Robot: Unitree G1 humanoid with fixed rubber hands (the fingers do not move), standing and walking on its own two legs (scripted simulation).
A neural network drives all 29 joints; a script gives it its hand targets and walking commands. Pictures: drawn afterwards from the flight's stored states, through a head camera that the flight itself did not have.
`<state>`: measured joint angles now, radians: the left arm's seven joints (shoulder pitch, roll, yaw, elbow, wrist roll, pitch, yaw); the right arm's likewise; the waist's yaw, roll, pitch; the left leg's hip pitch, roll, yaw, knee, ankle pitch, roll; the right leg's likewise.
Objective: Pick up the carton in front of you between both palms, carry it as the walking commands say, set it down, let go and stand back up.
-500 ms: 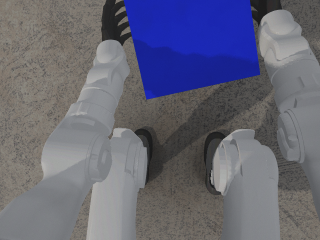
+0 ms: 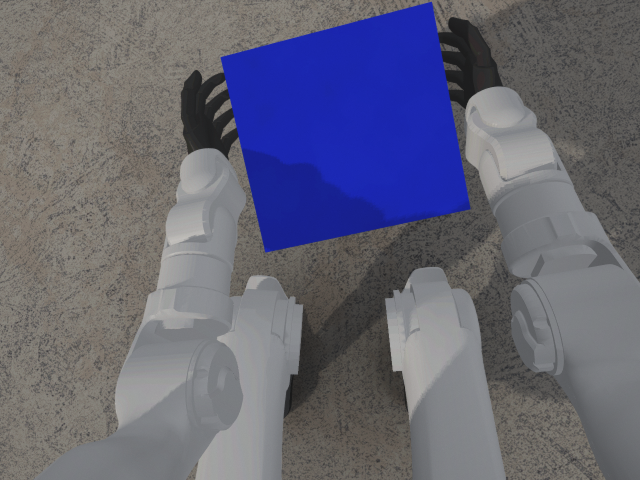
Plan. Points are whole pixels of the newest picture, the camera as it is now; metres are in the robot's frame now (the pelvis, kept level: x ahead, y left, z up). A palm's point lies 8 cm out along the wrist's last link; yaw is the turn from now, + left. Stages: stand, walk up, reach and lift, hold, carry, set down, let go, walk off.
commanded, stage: reach and lift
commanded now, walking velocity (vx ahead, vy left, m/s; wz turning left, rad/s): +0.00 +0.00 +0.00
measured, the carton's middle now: (345, 150) +0.49 -0.03 -0.19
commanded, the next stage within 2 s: none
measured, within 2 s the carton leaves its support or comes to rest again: neither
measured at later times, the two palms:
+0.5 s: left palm (112, 114) +0.46 +0.12 +0.07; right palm (560, 47) +0.47 -0.18 +0.06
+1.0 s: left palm out of the picture +0.44 +0.13 +0.24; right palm out of the picture +0.43 -0.17 +0.23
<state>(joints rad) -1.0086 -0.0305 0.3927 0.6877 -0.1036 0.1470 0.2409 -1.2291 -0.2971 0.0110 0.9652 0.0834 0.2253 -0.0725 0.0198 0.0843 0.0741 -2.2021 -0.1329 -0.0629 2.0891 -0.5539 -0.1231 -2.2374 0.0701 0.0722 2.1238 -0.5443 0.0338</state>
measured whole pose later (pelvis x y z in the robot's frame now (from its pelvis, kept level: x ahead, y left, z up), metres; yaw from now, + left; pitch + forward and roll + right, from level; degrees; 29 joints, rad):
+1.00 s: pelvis +0.07 +0.01 +0.27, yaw -4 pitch +26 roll +0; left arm -0.49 -0.16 0.38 0.60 0.14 0.24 0.11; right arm -0.56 0.02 -0.28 0.72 -0.16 0.28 -0.05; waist 0.02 0.02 -0.22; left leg -1.18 -0.11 -0.13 1.19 -0.47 -0.04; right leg -1.19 0.09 0.12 1.19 -0.45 0.03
